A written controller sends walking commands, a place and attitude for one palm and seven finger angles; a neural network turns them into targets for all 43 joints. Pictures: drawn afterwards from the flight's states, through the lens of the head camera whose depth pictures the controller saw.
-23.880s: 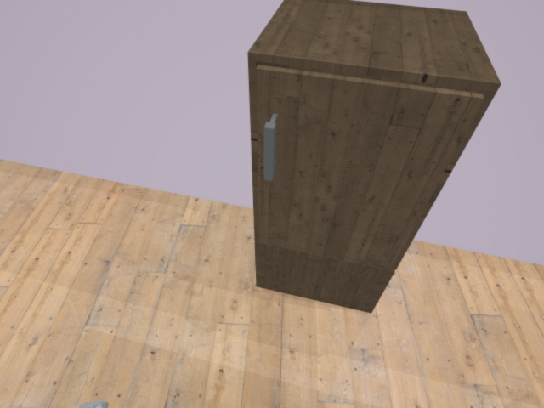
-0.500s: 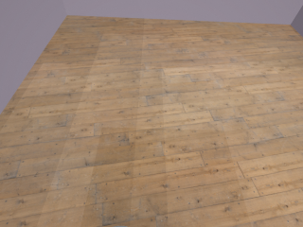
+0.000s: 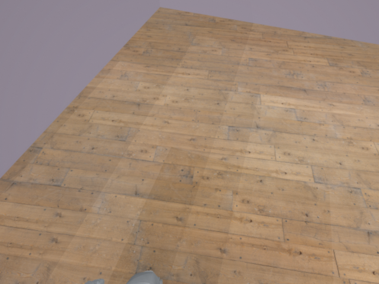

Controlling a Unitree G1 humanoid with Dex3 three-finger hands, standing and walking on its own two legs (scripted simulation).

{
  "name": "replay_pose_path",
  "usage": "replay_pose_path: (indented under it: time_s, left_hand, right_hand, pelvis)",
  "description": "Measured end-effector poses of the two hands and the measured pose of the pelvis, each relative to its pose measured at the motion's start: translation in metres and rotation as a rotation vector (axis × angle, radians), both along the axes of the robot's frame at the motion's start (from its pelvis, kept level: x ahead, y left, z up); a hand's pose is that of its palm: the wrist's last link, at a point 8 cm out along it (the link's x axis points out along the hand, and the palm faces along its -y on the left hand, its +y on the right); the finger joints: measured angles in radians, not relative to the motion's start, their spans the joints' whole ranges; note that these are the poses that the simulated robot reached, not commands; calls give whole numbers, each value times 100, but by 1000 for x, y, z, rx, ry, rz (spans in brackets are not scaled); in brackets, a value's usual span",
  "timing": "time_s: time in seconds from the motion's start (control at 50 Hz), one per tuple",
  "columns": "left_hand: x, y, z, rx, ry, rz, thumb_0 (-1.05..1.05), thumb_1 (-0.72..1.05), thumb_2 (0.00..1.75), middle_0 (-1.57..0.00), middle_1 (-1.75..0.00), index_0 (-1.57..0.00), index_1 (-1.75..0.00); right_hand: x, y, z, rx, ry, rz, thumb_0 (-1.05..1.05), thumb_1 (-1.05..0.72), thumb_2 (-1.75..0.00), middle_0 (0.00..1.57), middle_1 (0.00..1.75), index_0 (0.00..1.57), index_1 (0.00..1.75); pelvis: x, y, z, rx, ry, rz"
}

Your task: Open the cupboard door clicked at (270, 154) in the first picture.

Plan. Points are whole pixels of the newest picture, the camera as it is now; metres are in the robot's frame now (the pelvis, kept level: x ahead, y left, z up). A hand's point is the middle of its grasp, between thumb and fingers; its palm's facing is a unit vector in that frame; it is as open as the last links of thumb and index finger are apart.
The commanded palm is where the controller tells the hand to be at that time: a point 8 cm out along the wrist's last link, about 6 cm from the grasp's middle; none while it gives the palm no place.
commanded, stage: turn to face it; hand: left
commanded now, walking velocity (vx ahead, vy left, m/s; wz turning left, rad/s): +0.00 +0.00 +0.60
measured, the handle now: out of the picture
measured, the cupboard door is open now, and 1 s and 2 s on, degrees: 39 39 39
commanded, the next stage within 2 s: none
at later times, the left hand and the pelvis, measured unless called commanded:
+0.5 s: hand out of the picture +0.06 +0.18 -0.15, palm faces +0.29 -0.90 -0.31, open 7.4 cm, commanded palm none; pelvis +0.03 -0.05 -0.01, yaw +17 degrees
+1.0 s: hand out of the picture -0.05 +0.18 -0.17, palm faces +0.60 -0.76 -0.25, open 7.4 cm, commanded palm none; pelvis +0.02 -0.04 +0.00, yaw +35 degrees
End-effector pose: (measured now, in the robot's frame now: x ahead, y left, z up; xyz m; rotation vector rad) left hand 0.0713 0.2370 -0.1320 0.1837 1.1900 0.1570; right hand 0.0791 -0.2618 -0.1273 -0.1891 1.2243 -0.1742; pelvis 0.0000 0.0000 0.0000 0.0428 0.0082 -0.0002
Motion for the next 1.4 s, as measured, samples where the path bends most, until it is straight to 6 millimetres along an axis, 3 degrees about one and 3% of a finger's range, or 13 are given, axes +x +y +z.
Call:
replay_pose_path:
  time_s: [0.08,0.16,0.28,0.4,0.46,0.58,0.72,0.82,0.9,1.12,1.2,1.26,1.4]
  left_hand:
    - [-30,24,-24,-9,69,83,1,91,89,-20,-30,-20,-30]
    - [-44,40,-24,22,122,141,1,91,89,-20,-30,-20,-30]
    - [-34,39,-1,50,62,188,1,91,89,-20,-30,-19,-30]
    - [-22,14,11,93,-20,218,1,91,89,-20,-30,-19,-30]
    - [-29,-4,16,106,-34,247,1,91,89,-20,-30,-20,-30]
    - [-53,-39,20,62,8,334,1,90,89,-20,-30,-20,-30]
    - [-90,-52,8,10,25,464,1,92,89,-21,-30,-20,-30]
    - [-134,-42,-16,-21,58,566,1,91,89,-21,-30,-20,-30]
    - [-158,-32,-23,-18,110,620,1,91,89,-20,-30,-20,-30]
    - [-141,-27,9,52,9,685,1,91,89,-20,-30,-19,-30]
    - [-133,-42,11,96,-35,709,1,91,89,-20,-30,-20,-30]
    - [-139,-60,16,87,-28,747,1,91,89,-20,-30,-20,-30]
    - [-162,-96,8,9,12,851,1,90,89,-20,-30,-20,-30]
  right_hand:
    - [60,10,2,-46,-111,109,0,-91,-90,20,29,20,30]
    - [86,20,10,-62,-160,168,0,-91,-90,20,29,20,30]
    - [90,23,7,-27,-112,220,0,-91,-90,20,29,20,30]
    - [89,6,-18,38,-43,247,0,-91,-90,21,29,20,30]
    - [93,-3,-27,53,-6,266,0,-91,-90,21,29,20,30]
    - [107,-8,-17,60,37,324,1,-91,-90,20,29,20,30]
    - [134,15,-6,34,39,453,1,-91,-90,20,29,20,30]
    - [160,50,-3,7,-47,565,1,-91,-90,20,29,20,30]
    - [164,67,4,-11,-88,620,0,-91,-90,20,29,20,30]
    - [161,57,-4,-5,8,689,0,-91,-90,21,29,20,30]
    - [174,47,-22,12,39,710,0,-91,-90,21,29,20,30]
    - [184,48,-21,7,59,742,1,-91,-90,21,29,20,30]
    - [204,77,-6,2,55,844,1,-91,-90,20,29,20,30]
  pelvis:
    - [9,11,-17,-25,5,51]
    - [13,10,-16,-31,9,83]
    - [18,-1,-5,-38,8,139]
    - [26,-30,-11,-25,6,215]
    - [27,-42,-12,-15,-2,262]
    - [32,-53,2,5,-2,347]
    - [31,-54,3,0,1,453]
    - [23,-41,-12,-32,-2,527]
    - [18,-38,-13,-30,-5,565]
    - [26,-52,-1,-50,0,679]
    - [36,-65,-10,-39,5,731]
    - [37,-69,-6,-29,-8,778]
    - [39,-68,3,-13,-3,879]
